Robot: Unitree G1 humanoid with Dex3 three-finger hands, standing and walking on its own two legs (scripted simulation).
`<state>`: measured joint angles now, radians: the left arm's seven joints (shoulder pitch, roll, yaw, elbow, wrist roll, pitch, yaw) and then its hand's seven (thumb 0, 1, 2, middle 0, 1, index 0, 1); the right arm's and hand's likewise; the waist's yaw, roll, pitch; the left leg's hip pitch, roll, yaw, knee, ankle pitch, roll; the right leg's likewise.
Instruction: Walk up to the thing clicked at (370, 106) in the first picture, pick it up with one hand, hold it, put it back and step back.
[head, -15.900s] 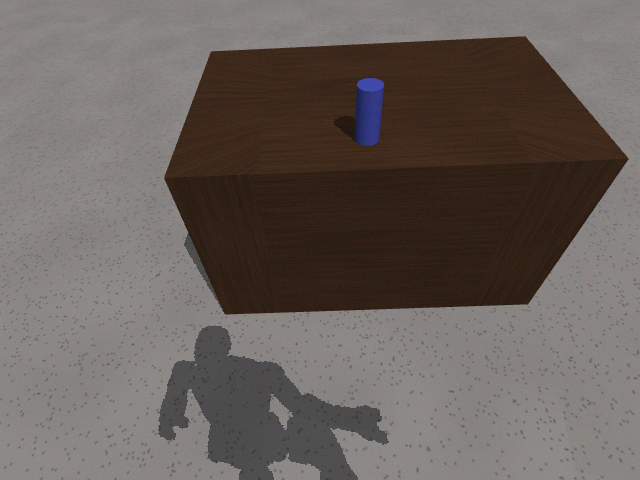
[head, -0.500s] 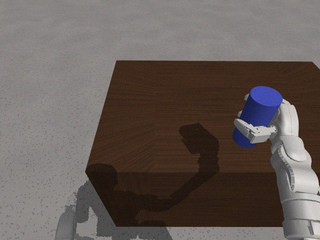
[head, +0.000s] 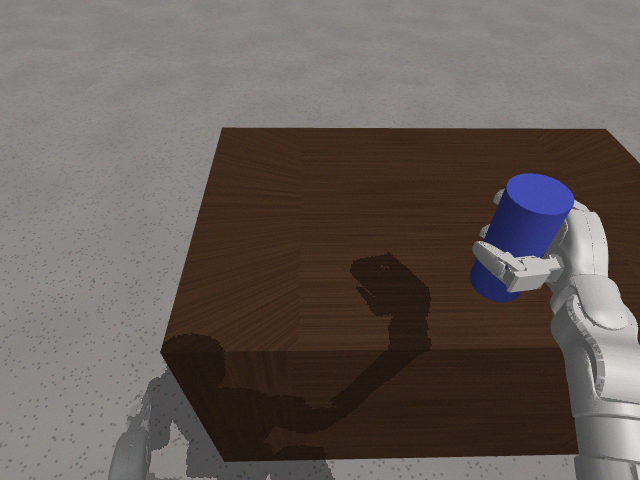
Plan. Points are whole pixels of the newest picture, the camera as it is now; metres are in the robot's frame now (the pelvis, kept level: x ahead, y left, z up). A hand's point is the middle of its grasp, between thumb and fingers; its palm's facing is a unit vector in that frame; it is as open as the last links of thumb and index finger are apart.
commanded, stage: hold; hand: right
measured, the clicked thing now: (514, 242) +0.34 -0.18 +0.15
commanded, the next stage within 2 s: none
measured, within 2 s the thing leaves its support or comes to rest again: neither
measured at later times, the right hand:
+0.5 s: hand (520, 241) +0.33 -0.17 +0.17, palm faces +0.15 +0.99 -0.04, open 9.0 cm
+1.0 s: hand (521, 241) +0.32 -0.17 +0.17, palm faces +0.15 +0.99 -0.04, open 9.0 cm
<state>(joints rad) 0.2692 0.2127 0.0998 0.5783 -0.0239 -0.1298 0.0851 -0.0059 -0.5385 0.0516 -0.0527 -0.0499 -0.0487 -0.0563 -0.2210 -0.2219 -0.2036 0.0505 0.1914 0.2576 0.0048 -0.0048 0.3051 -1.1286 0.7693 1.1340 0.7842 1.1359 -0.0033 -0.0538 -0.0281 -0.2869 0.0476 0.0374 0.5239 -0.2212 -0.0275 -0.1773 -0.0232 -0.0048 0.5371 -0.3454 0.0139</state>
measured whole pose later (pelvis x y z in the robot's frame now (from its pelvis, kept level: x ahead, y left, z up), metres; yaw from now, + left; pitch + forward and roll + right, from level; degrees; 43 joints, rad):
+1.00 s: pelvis +0.00 +0.01 +0.00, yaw -1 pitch -2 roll +0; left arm 0.23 0.22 0.11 0.66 -0.02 -0.19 0.08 -0.01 -0.54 0.06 -0.06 -0.05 -0.05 -0.06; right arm -0.18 -0.22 -0.22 -0.10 0.19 0.38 0.02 0.00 0.31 -1.13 0.77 1.14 0.78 1.14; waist -0.01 -0.05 -0.02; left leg -0.26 0.05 0.05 0.51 -0.22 -0.02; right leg -0.15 -0.03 0.01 0.51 -0.33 0.02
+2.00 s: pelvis +0.00 +0.00 +0.00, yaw +0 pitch -2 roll +0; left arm 0.21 0.22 0.11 0.61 -0.01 -0.22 0.09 -0.01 -0.54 0.06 -0.06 -0.05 -0.05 -0.06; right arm -0.18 -0.20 -0.19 -0.10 0.20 0.37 0.01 0.00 0.31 -1.13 0.78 1.13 0.79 1.13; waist 0.00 -0.05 -0.02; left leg -0.26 0.05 0.05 0.51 -0.21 -0.02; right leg -0.16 -0.02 0.00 0.52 -0.33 0.02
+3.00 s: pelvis -0.01 +0.00 +0.00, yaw +0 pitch +1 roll +0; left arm 0.25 0.22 0.10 0.60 -0.01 -0.25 0.07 -0.01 -0.54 0.05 -0.06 -0.05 -0.05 -0.05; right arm -0.31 -0.25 -0.26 0.30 0.16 0.16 0.00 0.00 0.28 -1.13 0.77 1.11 0.79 1.11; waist 0.04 0.00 0.00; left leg -0.35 0.04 0.03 0.54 -0.21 -0.02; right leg -0.24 -0.03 -0.01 0.57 -0.34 0.02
